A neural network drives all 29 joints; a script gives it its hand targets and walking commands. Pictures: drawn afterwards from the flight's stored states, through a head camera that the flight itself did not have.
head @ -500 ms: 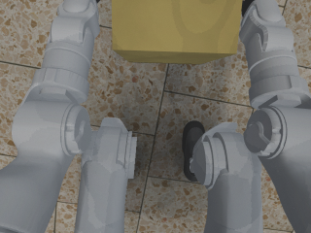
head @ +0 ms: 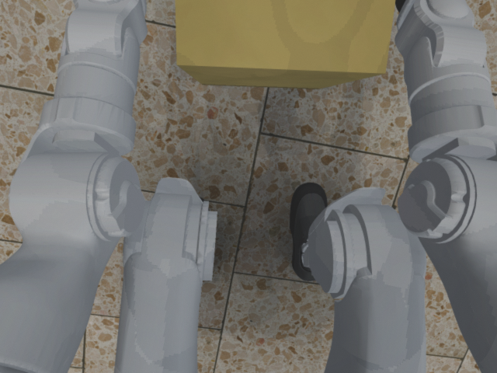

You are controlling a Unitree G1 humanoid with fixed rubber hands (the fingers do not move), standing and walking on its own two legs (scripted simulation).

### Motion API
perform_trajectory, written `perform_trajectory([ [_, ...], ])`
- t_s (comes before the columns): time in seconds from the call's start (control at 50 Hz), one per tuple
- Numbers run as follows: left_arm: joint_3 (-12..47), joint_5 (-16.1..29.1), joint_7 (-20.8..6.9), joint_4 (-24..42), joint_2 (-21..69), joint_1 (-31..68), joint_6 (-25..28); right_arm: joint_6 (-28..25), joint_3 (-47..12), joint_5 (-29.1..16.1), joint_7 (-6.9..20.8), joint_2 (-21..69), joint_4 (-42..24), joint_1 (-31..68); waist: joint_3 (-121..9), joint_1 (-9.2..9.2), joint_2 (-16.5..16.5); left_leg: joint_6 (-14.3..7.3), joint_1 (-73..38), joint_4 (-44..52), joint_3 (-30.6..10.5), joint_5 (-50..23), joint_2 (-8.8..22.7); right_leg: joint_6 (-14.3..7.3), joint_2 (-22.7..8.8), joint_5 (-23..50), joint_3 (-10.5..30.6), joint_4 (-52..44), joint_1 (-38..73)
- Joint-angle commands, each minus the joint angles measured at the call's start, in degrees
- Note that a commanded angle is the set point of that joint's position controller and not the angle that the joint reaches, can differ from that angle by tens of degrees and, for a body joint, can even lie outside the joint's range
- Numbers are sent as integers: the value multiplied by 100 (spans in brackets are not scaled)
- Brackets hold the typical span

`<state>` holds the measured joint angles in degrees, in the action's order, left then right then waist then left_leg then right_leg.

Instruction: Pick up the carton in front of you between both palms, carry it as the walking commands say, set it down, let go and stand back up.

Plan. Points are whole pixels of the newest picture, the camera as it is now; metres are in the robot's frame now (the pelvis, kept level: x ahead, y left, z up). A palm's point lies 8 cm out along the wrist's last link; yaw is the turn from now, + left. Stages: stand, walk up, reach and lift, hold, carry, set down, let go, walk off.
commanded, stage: set down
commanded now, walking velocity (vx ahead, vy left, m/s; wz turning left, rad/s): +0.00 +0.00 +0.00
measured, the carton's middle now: (272, 0) +0.55 -0.01 -0.24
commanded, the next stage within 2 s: let go in 1.30 s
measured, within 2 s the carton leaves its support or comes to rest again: neither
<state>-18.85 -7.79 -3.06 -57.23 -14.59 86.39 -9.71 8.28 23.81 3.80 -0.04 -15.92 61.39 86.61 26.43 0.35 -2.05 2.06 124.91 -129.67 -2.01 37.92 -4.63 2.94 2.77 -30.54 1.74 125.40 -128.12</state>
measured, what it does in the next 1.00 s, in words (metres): rises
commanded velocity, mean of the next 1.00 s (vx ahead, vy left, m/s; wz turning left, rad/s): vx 0.00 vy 0.00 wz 0.00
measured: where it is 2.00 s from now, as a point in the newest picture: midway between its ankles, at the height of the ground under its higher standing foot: (248, 253)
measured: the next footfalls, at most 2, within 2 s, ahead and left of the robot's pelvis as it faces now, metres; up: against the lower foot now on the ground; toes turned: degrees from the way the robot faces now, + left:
none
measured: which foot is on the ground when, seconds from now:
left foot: down 0.00-1.00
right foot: down 0.00-1.00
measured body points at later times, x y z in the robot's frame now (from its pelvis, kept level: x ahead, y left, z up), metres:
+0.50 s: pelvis +0.01 +0.00 +0.03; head +0.37 +0.01 +0.30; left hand +0.59 +0.19 -0.10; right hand +0.58 -0.19 -0.10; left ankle +0.09 +0.12 -0.33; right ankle +0.13 -0.13 -0.33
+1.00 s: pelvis +0.02 +0.00 +0.16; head +0.36 +0.00 +0.45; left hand +0.59 +0.20 +0.05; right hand +0.58 -0.20 +0.05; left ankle +0.09 +0.12 -0.33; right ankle +0.13 -0.13 -0.33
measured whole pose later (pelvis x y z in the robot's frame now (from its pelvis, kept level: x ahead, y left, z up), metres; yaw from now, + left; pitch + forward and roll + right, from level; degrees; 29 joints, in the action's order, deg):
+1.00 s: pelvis +0.02 +0.00 +0.16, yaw +0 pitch +48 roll +0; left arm -12.3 4.2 1.8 -52.3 -21.4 74.6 -11.6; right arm 11.7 15.6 -4.2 -6.4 -15.9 48.1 71.6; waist -0.2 1.2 -0.2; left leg 1.3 112.9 -95.2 -2.4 30.7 -3.2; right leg 1.9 2.0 -25.0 2.2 92.0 -115.4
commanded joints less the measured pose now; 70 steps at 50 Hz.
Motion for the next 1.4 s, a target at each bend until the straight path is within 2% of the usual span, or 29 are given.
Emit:
perform_trajectory([
  [0.0,340,123,200,25,-521,1154,239,-244,-313,-46,-28,-13,122,906,-5130,-78,347,67,-2186,1430,458,-1208,69,-16,142,901,-548,-675,3113],
  [0.02,333,315,452,33,-1200,1373,355,-369,-262,-204,-313,-660,55,1038,-5540,-15,307,100,-2317,1367,429,-1395,82,27,112,1132,-544,-659,3285],
  [0.04,467,573,599,-2,-1418,1609,431,-469,-413,-461,-487,-893,-14,1294,-5957,-26,322,108,-2424,1280,390,-1636,85,40,90,1400,-511,-610,3424],
  [0.08,822,1044,749,-7,-1645,1911,560,-595,-714,-867,-636,-1175,-26,1608,-6488,2,464,128,-2569,1188,298,-2048,164,0,4,1855,-417,-474,3546],
  [0.18,1589,1972,704,-40,-1486,1931,660,-701,-1278,-1428,-624,-1274,-128,1639,-7202,257,543,113,-2664,1121,214,-2623,276,-97,-120,2398,-431,-364,3650],
  [0.26,1744,2209,681,-83,-1471,1651,618,-648,-1364,-1552,-602,-1255,-235,1323,-7759,320,456,99,-2753,1230,283,-2605,244,-100,-144,2502,-511,-460,3971],
  [0.38,1418,1923,866,483,-1602,1349,438,-440,-1268,-1467,-717,-1245,-1026,986,-9220,204,384,31,-3454,1648,458,-2628,93,-116,-11,2503,-656,-876,4594],
  [0.42,1256,1759,913,689,-1602,1254,323,-311,-1200,-1390,-749,-1195,-1260,889,-9322,165,381,4,-3545,1888,512,-2544,44,-140,53,2370,-683,-1133,4601],
  [0.54,869,1382,835,425,-1332,892,199,-152,-924,-1041,-694,-838,-978,492,-8117,104,387,-27,-2816,2555,497,-1980,58,-143,67,1789,-601,-1835,3930],
  [0.68,760,1281,717,445,-1295,829,176,-99,-777,-837,-665,-756,-1082,423,-8334,141,414,-6,-3025,3199,517,-1921,47,-112,96,1753,-616,-2509,4160],
  [0.94,565,1193,480,1212,-1472,398,-88,245,-784,-799,-645,-693,-2064,-12,-9597,53,342,16,-4209,4451,565,-2835,-43,-92,210,2645,-575,-3834,5736],
  [1.24,190,764,187,1022,-1187,-274,98,115,-511,-365,-415,-311,-1995,-700,-8889,80,339,29,-5208,6281,434,-3359,-15,-55,128,3098,-400,-5665,6788],
  [1.32,40,505,135,923,-1030,-569,143,67,-386,-109,-332,-180,-1900,-1015,-8636,74,345,34,-5518,6738,404,-3357,9,-48,109,3054,-385,-6120,7023],
  [1.38,-2,285,138,1093,-918,-1114,132,57,-352,121,-260,-166,-2047,-1584,-8856,59,368,55,-6093,7059,398,-3645,17,-58,116,3261,-386,-6429,7442],
])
